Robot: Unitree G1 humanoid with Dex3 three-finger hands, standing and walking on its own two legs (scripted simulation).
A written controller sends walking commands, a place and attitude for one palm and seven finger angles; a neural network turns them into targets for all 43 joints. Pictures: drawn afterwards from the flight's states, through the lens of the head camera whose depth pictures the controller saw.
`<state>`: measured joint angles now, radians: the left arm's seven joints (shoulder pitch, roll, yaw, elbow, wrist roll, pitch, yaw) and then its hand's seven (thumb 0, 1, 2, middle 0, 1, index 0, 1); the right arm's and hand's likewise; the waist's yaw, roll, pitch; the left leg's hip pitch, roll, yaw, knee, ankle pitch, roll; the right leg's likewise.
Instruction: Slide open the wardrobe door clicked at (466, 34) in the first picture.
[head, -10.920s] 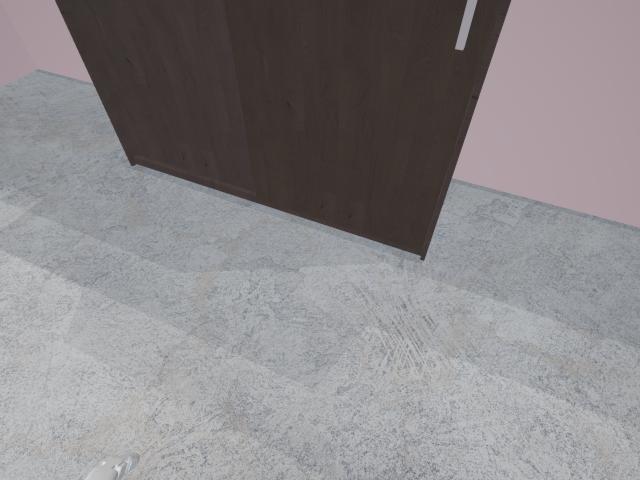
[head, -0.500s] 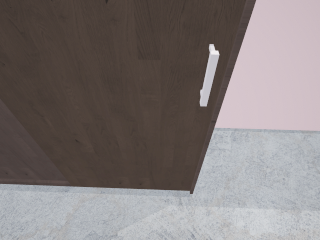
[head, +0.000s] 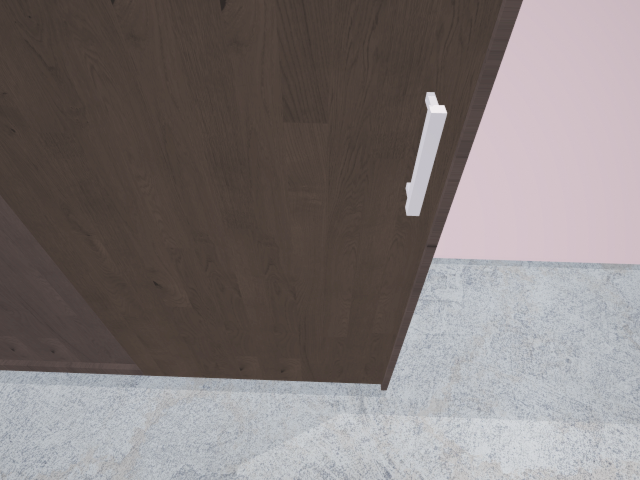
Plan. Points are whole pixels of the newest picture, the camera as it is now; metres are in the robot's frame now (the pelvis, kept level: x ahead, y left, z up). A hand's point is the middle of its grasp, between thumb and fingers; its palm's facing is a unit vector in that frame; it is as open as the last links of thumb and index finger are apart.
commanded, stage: look again from close up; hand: right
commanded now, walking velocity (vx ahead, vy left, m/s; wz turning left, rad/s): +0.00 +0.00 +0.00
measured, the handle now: (421, 157) +0.51 -0.11 +0.15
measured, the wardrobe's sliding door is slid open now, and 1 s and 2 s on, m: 0.00 0.00 0.00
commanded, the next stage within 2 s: raise the hand with hooked fingers in 0.48 s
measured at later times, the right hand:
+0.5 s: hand out of the picture +0.06 -0.23 -0.16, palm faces -0.02 +0.95 -0.32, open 7.4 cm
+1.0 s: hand (528, 479) +0.15 -0.23 -0.04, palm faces +0.07 +1.00 -0.03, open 8.6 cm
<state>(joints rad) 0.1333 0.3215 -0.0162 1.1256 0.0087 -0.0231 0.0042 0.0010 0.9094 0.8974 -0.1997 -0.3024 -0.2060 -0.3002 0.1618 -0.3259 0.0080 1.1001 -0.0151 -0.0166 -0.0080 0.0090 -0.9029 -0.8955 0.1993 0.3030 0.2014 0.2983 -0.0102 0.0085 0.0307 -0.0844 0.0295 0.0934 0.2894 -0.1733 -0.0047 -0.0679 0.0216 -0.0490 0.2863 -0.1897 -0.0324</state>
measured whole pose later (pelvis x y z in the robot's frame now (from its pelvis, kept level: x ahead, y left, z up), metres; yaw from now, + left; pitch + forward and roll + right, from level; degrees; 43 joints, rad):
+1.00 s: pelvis -0.04 +0.03 -0.09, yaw +1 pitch +10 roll +0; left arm 0.20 0.26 0.01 0.56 -0.03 -0.33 0.03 0.01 0.91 0.90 -0.20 -0.30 -0.21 -0.30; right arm 0.33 -0.31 -0.39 0.19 0.42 -0.39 0.50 0.01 -0.60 -0.77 0.22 0.49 0.23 0.49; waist -0.05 0.03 -0.09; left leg -0.78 0.02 0.10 1.11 -0.50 0.06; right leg -0.77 -0.04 -0.03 1.12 -0.52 0.01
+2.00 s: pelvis -0.02 +0.01 -0.02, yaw -1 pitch -3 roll +1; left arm 0.18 0.24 -0.09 0.65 -0.07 -0.26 0.12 0.01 0.90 0.90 -0.20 -0.30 -0.21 -0.30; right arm -0.01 -0.45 -0.42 0.03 0.36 0.13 0.38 0.00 0.47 -0.31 0.30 1.18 0.30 1.18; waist -0.08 -0.02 0.00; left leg -0.20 0.01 0.11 0.51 -0.27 0.01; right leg -0.21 -0.01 -0.02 0.57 -0.31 -0.02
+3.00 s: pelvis -0.03 +0.03 -0.01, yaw +0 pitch -4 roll +0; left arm 0.18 0.26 -0.07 0.67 -0.10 -0.20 0.14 0.01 0.91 0.90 -0.20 -0.30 -0.21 -0.30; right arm -0.23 -0.43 -0.36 0.12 0.31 0.27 0.31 -0.01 0.50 -0.30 0.30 1.20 0.30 1.20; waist -0.06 -0.03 0.00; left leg -0.18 0.00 0.11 0.50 -0.25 0.04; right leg -0.18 -0.02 -0.02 0.52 -0.27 0.00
